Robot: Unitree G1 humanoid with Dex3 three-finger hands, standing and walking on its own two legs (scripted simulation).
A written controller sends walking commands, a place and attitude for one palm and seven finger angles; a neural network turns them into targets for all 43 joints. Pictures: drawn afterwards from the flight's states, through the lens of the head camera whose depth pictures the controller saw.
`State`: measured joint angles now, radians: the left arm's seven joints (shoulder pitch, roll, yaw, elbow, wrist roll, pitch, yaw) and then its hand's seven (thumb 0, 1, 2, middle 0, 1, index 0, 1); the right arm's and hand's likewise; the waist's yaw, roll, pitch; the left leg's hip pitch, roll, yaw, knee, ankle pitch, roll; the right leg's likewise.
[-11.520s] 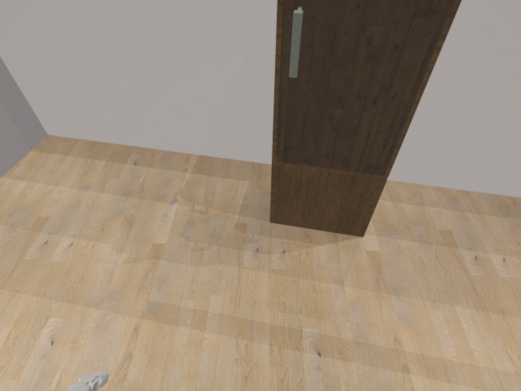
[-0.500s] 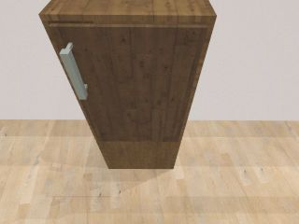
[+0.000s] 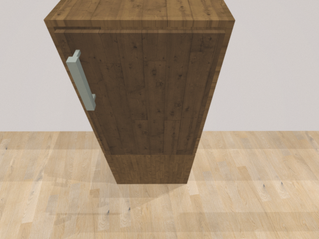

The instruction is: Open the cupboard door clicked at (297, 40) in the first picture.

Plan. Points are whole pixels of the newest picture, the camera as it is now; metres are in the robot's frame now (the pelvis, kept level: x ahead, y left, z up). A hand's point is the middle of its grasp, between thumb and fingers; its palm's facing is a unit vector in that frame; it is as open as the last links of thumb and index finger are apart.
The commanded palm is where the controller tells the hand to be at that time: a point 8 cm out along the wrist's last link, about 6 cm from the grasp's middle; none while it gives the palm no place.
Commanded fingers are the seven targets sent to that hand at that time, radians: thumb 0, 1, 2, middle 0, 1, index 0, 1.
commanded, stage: come to a stop and stand still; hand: left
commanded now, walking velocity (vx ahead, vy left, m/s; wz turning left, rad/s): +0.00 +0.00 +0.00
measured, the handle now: (84, 81) +0.49 +0.24 +0.12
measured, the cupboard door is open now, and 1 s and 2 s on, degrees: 0 0 0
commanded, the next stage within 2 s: look again from close up in 0.40 s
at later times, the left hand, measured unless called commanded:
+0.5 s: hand out of the picture +0.03 +0.19 -0.17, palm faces +0.01 -0.98 -0.20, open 7.3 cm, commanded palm none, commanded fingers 0.00 0.90 0.90 -0.20 -0.30 -0.20 -0.30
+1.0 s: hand out of the picture -0.01 +0.18 -0.17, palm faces +0.01 -0.98 -0.18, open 7.3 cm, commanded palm none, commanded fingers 0.00 0.90 0.90 -0.20 -0.30 -0.20 -0.30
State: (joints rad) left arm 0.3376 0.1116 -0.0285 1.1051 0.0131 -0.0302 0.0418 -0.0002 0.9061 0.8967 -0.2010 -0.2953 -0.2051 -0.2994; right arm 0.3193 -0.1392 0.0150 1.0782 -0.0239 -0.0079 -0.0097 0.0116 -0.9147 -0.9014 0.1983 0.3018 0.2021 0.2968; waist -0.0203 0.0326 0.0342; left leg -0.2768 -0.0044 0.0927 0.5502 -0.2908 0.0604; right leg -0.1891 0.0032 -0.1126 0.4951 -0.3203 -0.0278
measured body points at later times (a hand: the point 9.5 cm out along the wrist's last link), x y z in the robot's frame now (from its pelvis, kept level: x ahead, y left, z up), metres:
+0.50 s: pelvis +0.02 +0.02 +0.00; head +0.03 +0.02 +0.45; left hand +0.03 +0.24 -0.16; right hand +0.03 -0.21 -0.15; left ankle +0.00 +0.08 -0.73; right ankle -0.04 -0.10 -0.73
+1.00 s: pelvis +0.01 +0.02 +0.01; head +0.02 +0.03 +0.46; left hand +0.00 +0.24 -0.16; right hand +0.01 -0.20 -0.15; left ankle +0.00 +0.08 -0.73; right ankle -0.04 -0.10 -0.73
